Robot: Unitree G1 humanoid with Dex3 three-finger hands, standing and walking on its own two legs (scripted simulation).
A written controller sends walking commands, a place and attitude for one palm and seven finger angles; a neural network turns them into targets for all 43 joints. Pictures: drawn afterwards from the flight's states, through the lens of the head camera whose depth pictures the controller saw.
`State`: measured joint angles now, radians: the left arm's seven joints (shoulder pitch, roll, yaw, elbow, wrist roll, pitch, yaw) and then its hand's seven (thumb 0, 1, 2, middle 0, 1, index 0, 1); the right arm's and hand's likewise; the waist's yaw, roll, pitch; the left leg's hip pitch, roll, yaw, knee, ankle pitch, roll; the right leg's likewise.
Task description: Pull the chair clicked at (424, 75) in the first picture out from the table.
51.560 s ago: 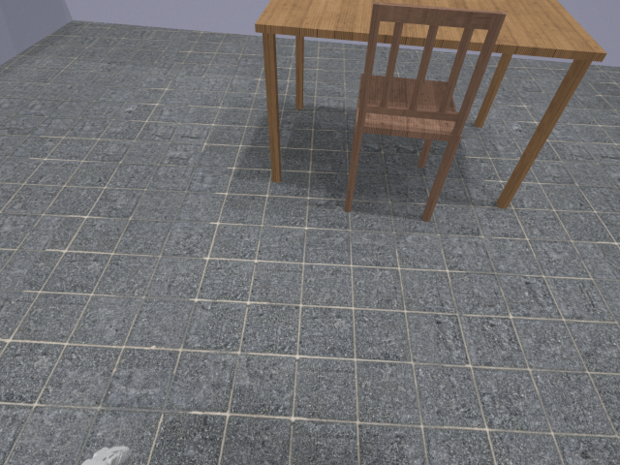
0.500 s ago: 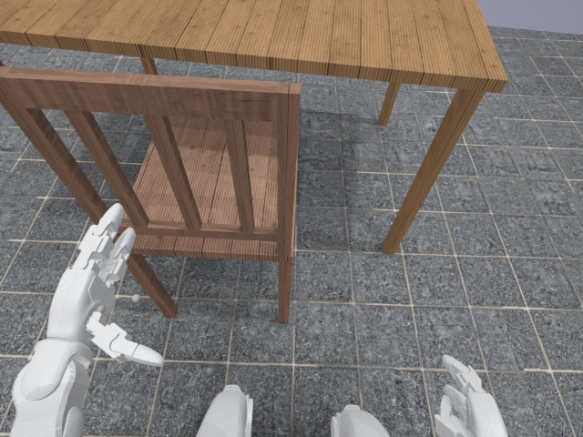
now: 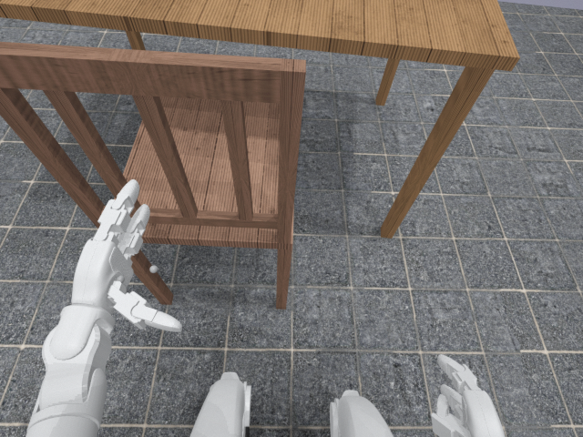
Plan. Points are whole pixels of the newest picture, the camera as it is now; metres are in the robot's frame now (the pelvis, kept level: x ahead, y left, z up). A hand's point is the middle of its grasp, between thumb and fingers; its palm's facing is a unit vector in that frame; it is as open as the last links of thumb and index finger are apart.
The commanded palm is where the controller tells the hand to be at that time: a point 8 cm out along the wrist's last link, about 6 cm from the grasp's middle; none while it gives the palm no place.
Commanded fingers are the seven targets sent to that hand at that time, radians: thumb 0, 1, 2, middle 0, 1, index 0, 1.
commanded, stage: aim the fingers beside a spindle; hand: left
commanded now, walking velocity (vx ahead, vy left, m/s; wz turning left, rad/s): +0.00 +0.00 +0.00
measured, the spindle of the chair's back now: (172, 165) +0.50 +0.20 +0.02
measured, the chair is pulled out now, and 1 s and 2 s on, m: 0.17 0.17 0.17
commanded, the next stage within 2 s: push the fingers through the gap in 1.16 s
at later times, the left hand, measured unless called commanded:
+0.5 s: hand (174, 245) +0.36 +0.17 +0.02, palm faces -0.03 -1.00 -0.05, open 16.9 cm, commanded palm +0.34 +0.23 +0.02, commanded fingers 0.00 -0.50 0.30 -0.06 -0.08 -0.06 -0.08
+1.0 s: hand (174, 247) +0.36 +0.18 +0.01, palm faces -0.04 -1.00 -0.04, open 16.9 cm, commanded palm +0.34 +0.23 +0.02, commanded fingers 0.00 -0.50 0.30 -0.06 -0.08 -0.06 -0.08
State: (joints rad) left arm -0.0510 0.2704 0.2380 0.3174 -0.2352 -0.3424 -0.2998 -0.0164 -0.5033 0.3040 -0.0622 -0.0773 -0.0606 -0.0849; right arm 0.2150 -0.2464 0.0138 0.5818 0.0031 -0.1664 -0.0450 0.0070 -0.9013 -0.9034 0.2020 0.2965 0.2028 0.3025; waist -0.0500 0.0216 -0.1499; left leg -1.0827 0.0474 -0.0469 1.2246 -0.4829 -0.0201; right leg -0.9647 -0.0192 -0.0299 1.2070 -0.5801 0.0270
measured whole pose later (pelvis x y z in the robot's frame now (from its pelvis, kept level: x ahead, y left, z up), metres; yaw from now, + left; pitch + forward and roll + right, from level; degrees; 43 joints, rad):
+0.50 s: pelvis +0.00 +0.00 -0.01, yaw +0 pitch +22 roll -2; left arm -0.22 0.26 0.24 0.46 -0.17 -0.39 -0.22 -0.02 -0.50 0.30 -0.06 -0.08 -0.06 -0.09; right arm 0.22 -0.24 0.01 0.60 -0.01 -0.09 -0.02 0.01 -0.90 -0.90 0.20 0.30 0.20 0.30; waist -0.07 0.02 -0.16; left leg -1.16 0.05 -0.04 1.27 -0.49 -0.02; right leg -1.05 -0.02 -0.02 1.27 -0.60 0.02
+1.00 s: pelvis -0.01 -0.01 -0.01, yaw -1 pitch +22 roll -2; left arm -0.24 0.28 0.26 0.50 -0.20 -0.41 -0.26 -0.02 -0.50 0.30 -0.06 -0.08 -0.06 -0.08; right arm 0.22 -0.25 0.00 0.60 0.00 -0.07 -0.03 0.01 -0.90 -0.90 0.20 0.30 0.20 0.30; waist -0.07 0.02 -0.16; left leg -1.17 0.06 -0.05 1.28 -0.49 -0.03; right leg -1.06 -0.01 -0.03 1.27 -0.59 0.02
